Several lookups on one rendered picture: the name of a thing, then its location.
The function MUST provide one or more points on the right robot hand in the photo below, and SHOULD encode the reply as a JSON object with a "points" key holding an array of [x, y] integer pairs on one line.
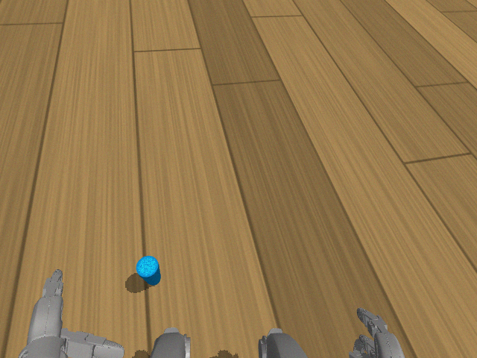
{"points": [[385, 344]]}

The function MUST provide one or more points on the left robot arm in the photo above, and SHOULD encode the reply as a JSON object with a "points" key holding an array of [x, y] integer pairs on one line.
{"points": [[45, 347]]}

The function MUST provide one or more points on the cup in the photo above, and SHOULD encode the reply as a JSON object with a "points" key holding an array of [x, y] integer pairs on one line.
{"points": [[148, 269]]}

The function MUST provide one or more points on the left robot hand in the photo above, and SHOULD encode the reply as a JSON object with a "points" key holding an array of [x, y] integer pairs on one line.
{"points": [[46, 320]]}

